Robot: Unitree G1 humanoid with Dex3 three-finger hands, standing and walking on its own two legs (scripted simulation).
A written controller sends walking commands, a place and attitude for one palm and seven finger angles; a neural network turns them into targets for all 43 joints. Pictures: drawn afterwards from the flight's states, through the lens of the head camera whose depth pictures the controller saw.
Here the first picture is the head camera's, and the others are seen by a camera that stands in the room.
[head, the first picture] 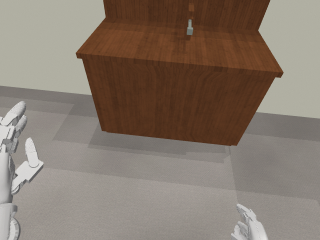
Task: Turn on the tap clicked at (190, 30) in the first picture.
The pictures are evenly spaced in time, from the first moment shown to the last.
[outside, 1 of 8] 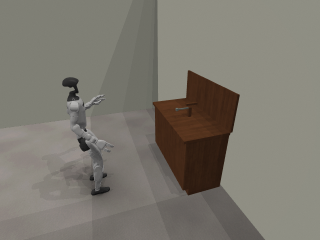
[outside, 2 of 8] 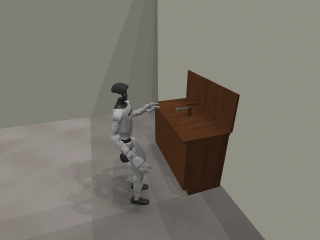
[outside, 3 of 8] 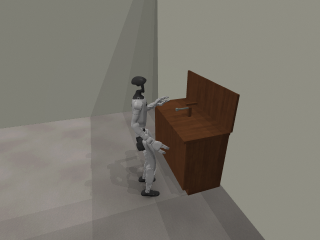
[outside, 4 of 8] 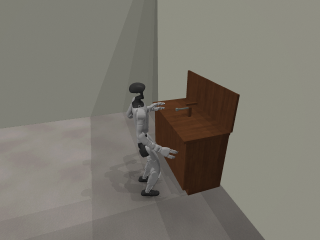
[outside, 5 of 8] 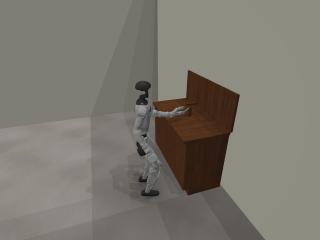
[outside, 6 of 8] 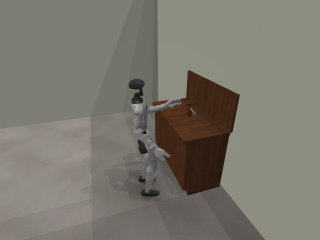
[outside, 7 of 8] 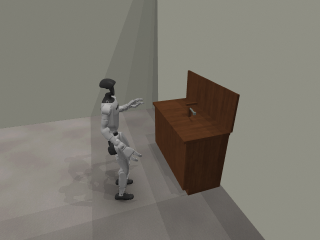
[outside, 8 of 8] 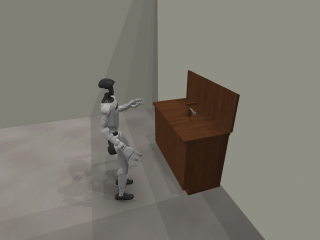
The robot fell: no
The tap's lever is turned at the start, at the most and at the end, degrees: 0 82 82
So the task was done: yes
